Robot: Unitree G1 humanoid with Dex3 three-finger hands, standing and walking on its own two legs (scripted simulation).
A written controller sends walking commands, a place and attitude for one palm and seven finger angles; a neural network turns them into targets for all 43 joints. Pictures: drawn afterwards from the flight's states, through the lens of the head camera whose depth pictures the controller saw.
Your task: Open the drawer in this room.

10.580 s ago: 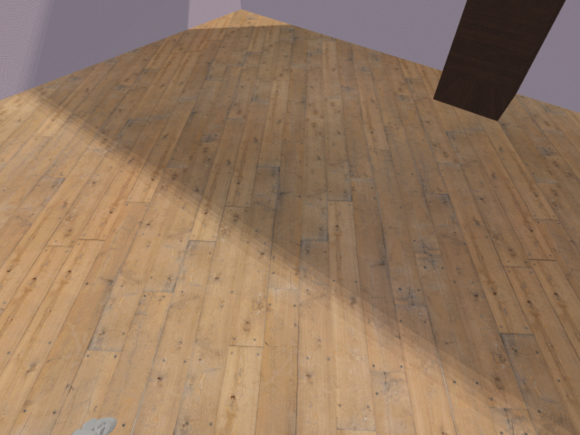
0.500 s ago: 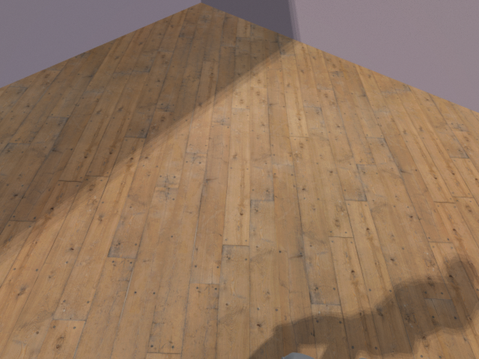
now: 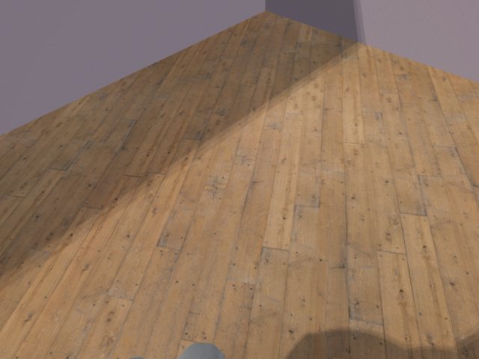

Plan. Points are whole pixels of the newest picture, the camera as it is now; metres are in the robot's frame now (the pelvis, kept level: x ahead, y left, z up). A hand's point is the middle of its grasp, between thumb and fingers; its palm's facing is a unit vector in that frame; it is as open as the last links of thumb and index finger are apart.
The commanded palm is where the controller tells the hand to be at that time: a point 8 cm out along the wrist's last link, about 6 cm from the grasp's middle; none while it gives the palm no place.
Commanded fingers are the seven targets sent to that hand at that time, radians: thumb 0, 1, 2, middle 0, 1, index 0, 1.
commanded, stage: turn or walk to find it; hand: left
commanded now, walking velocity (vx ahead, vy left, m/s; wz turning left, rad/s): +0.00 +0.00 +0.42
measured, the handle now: out of the picture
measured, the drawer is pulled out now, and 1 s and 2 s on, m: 0.00 0.00 0.00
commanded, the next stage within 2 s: none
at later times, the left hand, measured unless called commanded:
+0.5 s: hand out of the picture -0.01 +0.27 -0.17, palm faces +0.24 -0.94 -0.25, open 7.4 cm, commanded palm none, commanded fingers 0.00 0.90 0.90 -0.20 -0.30 -0.20 -0.30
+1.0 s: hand out of the picture -0.04 +0.19 -0.15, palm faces +0.43 -0.86 -0.27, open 7.3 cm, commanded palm none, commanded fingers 0.00 0.90 0.90 -0.20 -0.30 -0.20 -0.30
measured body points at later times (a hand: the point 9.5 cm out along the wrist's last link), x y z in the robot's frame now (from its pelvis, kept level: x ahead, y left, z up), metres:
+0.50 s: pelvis -0.02 +0.05 +0.00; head +0.01 +0.07 +0.45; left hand -0.02 +0.32 -0.15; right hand +0.12 -0.17 -0.13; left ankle -0.03 +0.15 -0.74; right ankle -0.01 -0.10 -0.67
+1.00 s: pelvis -0.03 -0.01 +0.00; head +0.01 -0.03 +0.45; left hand -0.06 +0.23 -0.13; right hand +0.11 -0.23 -0.16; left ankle -0.12 +0.13 -0.65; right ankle +0.01 -0.09 -0.74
